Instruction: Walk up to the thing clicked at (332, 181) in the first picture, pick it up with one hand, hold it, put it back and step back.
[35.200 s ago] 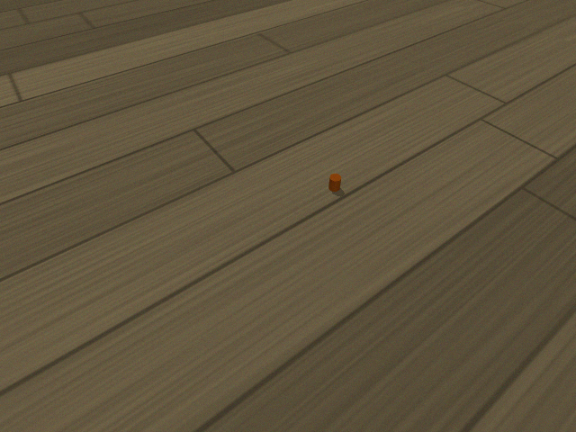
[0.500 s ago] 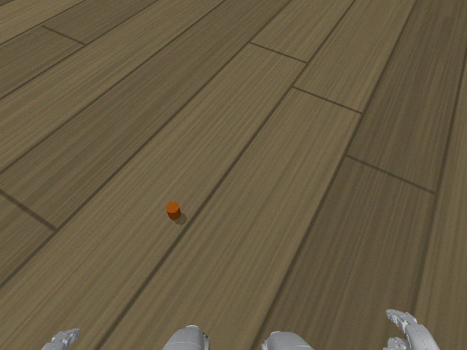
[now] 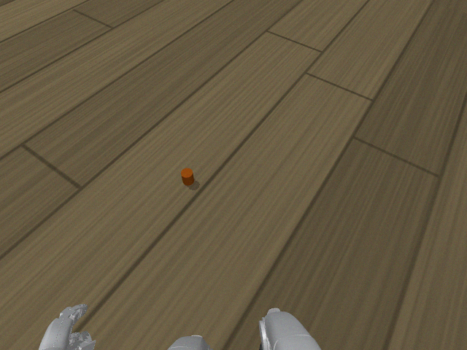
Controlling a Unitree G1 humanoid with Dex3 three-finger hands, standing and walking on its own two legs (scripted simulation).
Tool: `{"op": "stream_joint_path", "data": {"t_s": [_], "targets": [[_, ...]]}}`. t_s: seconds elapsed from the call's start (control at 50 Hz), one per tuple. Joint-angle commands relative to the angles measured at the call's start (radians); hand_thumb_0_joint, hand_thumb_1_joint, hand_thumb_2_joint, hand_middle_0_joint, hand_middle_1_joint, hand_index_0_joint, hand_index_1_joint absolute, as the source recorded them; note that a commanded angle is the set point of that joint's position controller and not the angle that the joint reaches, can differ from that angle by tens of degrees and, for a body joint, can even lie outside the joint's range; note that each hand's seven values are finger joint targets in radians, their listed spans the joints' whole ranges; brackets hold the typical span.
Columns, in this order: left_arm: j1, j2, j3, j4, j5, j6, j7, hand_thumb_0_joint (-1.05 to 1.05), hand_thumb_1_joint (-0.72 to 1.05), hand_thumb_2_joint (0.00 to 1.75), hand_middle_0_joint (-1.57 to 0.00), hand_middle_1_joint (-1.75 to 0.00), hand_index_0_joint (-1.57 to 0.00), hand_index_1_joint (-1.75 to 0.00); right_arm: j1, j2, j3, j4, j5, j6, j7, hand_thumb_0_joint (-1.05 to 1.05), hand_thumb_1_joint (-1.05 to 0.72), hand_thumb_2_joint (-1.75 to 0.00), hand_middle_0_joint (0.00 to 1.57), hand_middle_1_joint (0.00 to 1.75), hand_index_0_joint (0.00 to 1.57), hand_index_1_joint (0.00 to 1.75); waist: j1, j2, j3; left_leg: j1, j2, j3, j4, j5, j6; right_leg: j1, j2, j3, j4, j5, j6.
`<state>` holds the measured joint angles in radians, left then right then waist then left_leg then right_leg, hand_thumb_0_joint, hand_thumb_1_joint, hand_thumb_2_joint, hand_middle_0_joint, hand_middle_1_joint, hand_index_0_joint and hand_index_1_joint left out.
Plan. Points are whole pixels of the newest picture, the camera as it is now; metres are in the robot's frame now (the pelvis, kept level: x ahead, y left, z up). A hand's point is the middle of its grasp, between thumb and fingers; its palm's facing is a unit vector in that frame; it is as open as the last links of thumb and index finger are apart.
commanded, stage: step back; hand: left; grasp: from above
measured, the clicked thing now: (187, 176) +0.89 +0.23 -0.72
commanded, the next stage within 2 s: stand in 1.42 s
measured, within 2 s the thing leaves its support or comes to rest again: neither
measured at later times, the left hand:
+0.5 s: hand out of the picture -0.09 +0.26 -0.13, palm faces +0.01 -0.90 -0.44, open 7.4 cm
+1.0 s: hand out of the picture -0.14 +0.25 -0.14, palm faces +0.05 -0.93 -0.36, open 7.4 cm
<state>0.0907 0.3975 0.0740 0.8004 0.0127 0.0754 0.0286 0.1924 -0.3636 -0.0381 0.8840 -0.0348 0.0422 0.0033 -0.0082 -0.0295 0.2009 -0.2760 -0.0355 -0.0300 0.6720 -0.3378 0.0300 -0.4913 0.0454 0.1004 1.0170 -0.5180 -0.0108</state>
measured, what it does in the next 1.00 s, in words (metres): walks backwards: right foot, then left foot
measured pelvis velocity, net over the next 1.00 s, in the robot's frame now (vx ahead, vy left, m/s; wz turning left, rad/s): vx -0.18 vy -0.01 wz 0.02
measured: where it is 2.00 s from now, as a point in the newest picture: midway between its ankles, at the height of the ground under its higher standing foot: outside the picture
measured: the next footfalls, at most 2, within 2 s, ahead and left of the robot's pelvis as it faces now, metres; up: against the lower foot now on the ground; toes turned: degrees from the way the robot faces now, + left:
right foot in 0.24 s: -0.12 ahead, -0.14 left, +0.00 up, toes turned -1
left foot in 0.54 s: -0.10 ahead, +0.11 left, +0.00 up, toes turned -1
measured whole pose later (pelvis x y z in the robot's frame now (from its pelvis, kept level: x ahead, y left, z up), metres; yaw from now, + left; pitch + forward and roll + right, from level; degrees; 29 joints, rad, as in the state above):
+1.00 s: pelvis -0.18 -0.01 +0.01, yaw +1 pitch -3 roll -1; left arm 0.24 0.35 0.06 1.00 0.03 -0.03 -0.02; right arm 0.21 -0.39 -0.06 0.99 -0.03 -0.01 0.02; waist 0.04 0.02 0.06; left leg -0.30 0.00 -0.04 0.67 -0.41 0.00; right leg -0.23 -0.01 -0.03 0.57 -0.29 0.00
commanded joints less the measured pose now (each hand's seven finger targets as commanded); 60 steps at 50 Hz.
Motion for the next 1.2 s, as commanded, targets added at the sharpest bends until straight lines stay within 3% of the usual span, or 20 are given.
{"op": "stream_joint_path", "data": {"t_s": [0.0, 0.14, 0.18, 0.22, 0.24, 0.26, 0.32, 0.42, 0.5, 0.52, 0.54, 0.56, 0.62, 0.74, 0.76, 0.8, 0.82, 0.98, 1.04, 1.18], "targets": [[0.072, 0.188, 0.058, -0.044, -0.011, -0.028, 0.010, 0.00, 0.90, 0.90, -0.20, -0.30, -0.20, -0.30, -0.089, -0.271, -0.070, -0.104, 0.002, -0.039, -0.041, 0.00, -0.90, -0.90, 0.20, 0.30, 0.20, 0.30, 0.045, 0.141, -0.207, 0.025, 0.295, -0.213, -0.214, 0.573, 0.203, 0.015, 0.035, 0.066, 0.266, -0.002, -0.005], [0.076, 0.160, 0.047, -0.024, 0.006, -0.049, -0.008, 0.00, 0.90, 0.90, -0.20, -0.30, -0.20, -0.30, -0.033, -0.278, -0.075, -0.115, -0.004, -0.012, -0.027, 0.00, -0.90, -0.90, 0.20, 0.30, 0.20, 0.30, -0.015, 0.228, -0.253, 0.131, 0.272, -0.199, -0.181, 0.464, 0.196, 0.142, -0.009, -0.084, -0.269, 0.027, 0.024], [0.179, 0.149, 0.044, 0.022, 0.010, -0.057, -0.011, 0.00, 0.90, 0.90, -0.20, -0.30, -0.20, -0.30, -0.077, -0.298, -0.078, -0.124, 0.011, 0.002, -0.021, 0.00, -0.90, -0.90, 0.20, 0.30, 0.20, 0.30, 0.040, 0.240, -0.322, 0.113, 0.260, -0.172, -0.129, 0.410, 0.157, 0.278, -0.011, -0.125, -0.540, 0.192, -0.005], [0.206, 0.231, 0.068, 0.039, 0.034, -0.072, -0.008, 0.00, 0.90, 0.90, -0.20, -0.30, -0.20, -0.30, -0.078, -0.216, -0.054, -0.132, 0.020, 0.006, -0.016, 0.00, -0.90, -0.90, 0.20, 0.30, 0.20, 0.30, 0.043, 0.028, -0.279, -0.194, 0.127, -0.113, 0.031, 0.086, 0.041, 0.407, -0.159, 0.160, -0.628, 0.177, -0.064], [0.150, 0.348, 0.100, 0.011, 0.031, -0.068, -0.011, 0.00, 0.90, 0.90, -0.20, -0.30, -0.20, -0.30, -0.114, -0.182, -0.049, -0.155, 0.023, 0.003, -0.029, 0.00, -0.90, -0.90, 0.20, 0.30, 0.20, 0.30, 0.075, -0.227, -0.224, -0.284, -0.054, -0.050, 0.241, -0.231, -0.021, 0.254, -0.398, 0.411, -0.706, 0.215, -0.218], [0.079, 0.386, 0.105, -0.022, 0.033, -0.075, -0.004, 0.00, 0.90, 0.90, -0.20, -0.30, -0.20, -0.30, -0.128, -0.224, -0.071, -0.150, 0.023, 0.009, -0.039, 0.00, -0.90, -0.90, 0.20, 0.30, 0.20, 0.30, 0.074, -0.231, -0.171, -0.240, -0.014, -0.165, 0.449, -0.276, -0.041, 0.076, -0.510, 0.528, -0.734, 0.261, -0.319], [-0.056, 0.245, 0.068, -0.035, 0.033, -0.079, 0.004, 0.00, 0.90, 0.90, -0.20, -0.30, -0.20, -0.30, -0.016, -0.224, -0.067, -0.078, 0.034, 0.002, -0.032, 0.00, -0.90, -0.90, 0.20, 0.30, 0.20, 0.30, -0.021, -0.053, -0.155, -0.187, -0.070, -0.152, 0.552, -0.108, -0.042, 0.082, -0.295, 0.146, -0.608, 0.354, -0.197], [0.071, 0.249, 0.079, 0.001, 0.049, -0.087, -0.009, 0.00, 0.90, 0.90, -0.20, -0.30, -0.20, -0.30, -0.049, -0.219, -0.061, -0.072, 0.007, -0.026, -0.011, 0.00, -0.90, -0.90, 0.20, 0.30, 0.20, 0.30, 0.077, -0.151, -0.175, -0.237, 0.001, -0.032, 0.186, -0.172, -0.054, 0.317, -0.268, 0.173, -0.643, -0.129, -0.167], [0.054, 0.251, 0.060, 0.015, 0.036, -0.069, -0.023, 0.00, 0.90, 0.90, -0.20, -0.30, -0.20, -0.30, 0.058, -0.201, -0.072, 0.013, 0.004, -0.053, -0.003, 0.00, -0.90, -0.90, 0.20, 0.30, 0.20, 0.30, 0.017, -0.127, -0.176, 0.140, 0.007, 0.029, -0.284, -0.064, -0.008, 0.125, -0.248, 0.101, -0.578, -0.132, -0.118], [0.099, 0.194, 0.036, 0.021, 0.032, -0.064, -0.024, 0.00, 0.90, 0.90, -0.20, -0.30, -0.20, -0.30, 0.085, -0.232, -0.087, 0.034, -0.008, -0.061, -0.007, 0.00, -0.90, -0.90, 0.20, 0.30, 0.20, 0.30, 0.007, 0.021, -0.183, 0.265, 0.060, -0.109, -0.333, -0.122, 0.016, -0.014, -0.183, 0.035, -0.436, -0.121, -0.078], [0.065, 0.130, 0.016, 0.009, 0.010, -0.070, -0.028, 0.00, 0.90, 0.90, -0.20, -0.30, -0.20, -0.30, 0.062, -0.309, -0.094, 0.019, -0.014, -0.069, -0.010, 0.00, -0.90, -0.90, 0.20, 0.30, 0.20, 0.30, -0.010, 0.251, -0.169, 0.195, 0.307, -0.534, -0.477, -0.480, 0.116, -0.145, -0.054, -0.084, -0.249, -0.065, 0.001], [-0.014, 0.220, 0.051, 0.024, 0.013, -0.072, -0.023, 0.00, 0.90, 0.90, -0.20, -0.30, -0.20, -0.30, 0.011, -0.368, -0.099, 0.003, -0.009, -0.072, -0.007, 0.00, -0.90, -0.90, 0.20, 0.30, 0.20, 0.30, -0.030, 0.170, -0.076, -0.083, 0.398, -0.621, -0.534, -0.638, 0.215, -0.042, -0.087, -0.016, -0.145, -0.051, 0.006], [0.068, 0.187, 0.041, 0.073, 0.002, -0.083, -0.043, 0.00, 0.90, 0.90, -0.20, -0.30, -0.20, -0.30, -0.085, -0.261, -0.062, -0.005, -0.014, -0.097, -0.013, 0.00, -0.90, -0.90, 0.20, 0.30, 0.20, 0.30, 0.036, 0.113, -0.099, -0.031, 0.259, -0.321, -0.436, -0.323, 0.128, 0.067, -0.087, -0.025, -0.167, 0.108, -0.007], [0.162, 0.165, 0.051, 0.143, 0.019, -0.105, -0.041, 0.00, 0.90, 0.90, -0.20, -0.30, -0.20, -0.30, -0.057, -0.239, -0.070, 0.010, -0.009, -0.056, 0.001, 0.00, -0.90, -0.90, 0.20, 0.30, 0.20, 0.30, 0.052, 0.143, -0.125, -0.148, 0.184, -0.152, -0.268, -0.317, 0.077, 0.403, -0.017, -0.128, -0.586, 0.164, -0.017], [0.174, 0.188, 0.055, 0.147, 0.026, -0.113, -0.033, 0.00, 0.90, 0.90, -0.20, -0.30, -0.20, -0.30, -0.028, -0.199, -0.056, 0.005, -0.001, -0.053, -0.001, 0.00, -0.90, -0.90, 0.20, 0.30, 0.20, 0.30, 0.056, 0.064, -0.145, -0.202, 0.141, -0.110, -0.162, -0.260, 0.043, 0.482, -0.047, -0.037, -0.631, 0.151, -0.036], [0.167, 0.308, 0.076, 0.139, 0.033, -0.129, -0.026, 0.00, 0.90, 0.90, -0.20, -0.30, -0.20, -0.30, -0.070, -0.184, -0.057, -0.008, 0.001, -0.051, -0.008, 0.00, -0.90, -0.90, 0.20, 0.30, 0.20, 0.30, 0.074, -0.115, -0.081, -0.273, 0.014, -0.054, 0.195, -0.239, -0.019, 0.281, -0.389, 0.467, -0.849, -0.353, -0.189], [0.118, 0.301, 0.075, 0.110, 0.030, -0.133, -0.025, 0.00, 0.90, 0.90, -0.20, -0.30, -0.20, -0.30, -0.043, -0.220, -0.067, 0.002, 0.004, -0.056, -0.005, 0.00, -0.90, -0.90, 0.20, 0.30, 0.20, 0.30, 0.050, -0.051, -0.048, -0.252, 0.041, -0.105, 0.228, -0.195, -0.021, 0.235, -0.410, 0.477, -0.839, -0.320, -0.228], [0.037, 0.189, 0.019, 0.096, 0.014, -0.118, -0.031, 0.00, 0.90, 0.90, -0.20, -0.30, -0.20, -0.30, 0.053, -0.173, -0.069, 0.072, 0.001, -0.089, -0.003, 0.00, -0.90, -0.90, 0.20, 0.30, 0.20, 0.30, -0.018, -0.049, -0.203, 0.181, 0.034, -0.001, -0.261, 0.095, -0.017, 0.136, -0.212, 0.010, -0.522, 0.331, -0.096], [0.060, 0.180, 0.016, 0.131, -0.011, -0.099, -0.024, 0.00, 0.90, 0.90, -0.20, -0.30, -0.20, -0.30, -0.047, -0.289, -0.077, 0.043, 0.000, -0.098, -0.012, 0.00, -0.90, -0.90, 0.20, 0.30, 0.20, 0.30, 0.014, 0.147, -0.185, 0.033, 0.354, -0.406, -0.400, -0.063, 0.162, 0.146, -0.079, -0.072, -0.296, 0.019, -0.007], [0.067, 0.204, 0.015, 0.187, -0.002, -0.132, -0.017, 0.00, 0.90, 0.90, -0.20, -0.30, -0.20, -0.30, -0.104, -0.187, -0.040, 0.065, 0.027, -0.086, -0.014, 0.00, -0.90, -0.90, 0.20, 0.30, 0.20, 0.30, 0.024, 0.088, -0.273, 0.037, 0.141, -0.066, -0.196, 0.337, 0.002, 0.402, -0.152, 0.014, -0.563, 0.512, -0.043]]}}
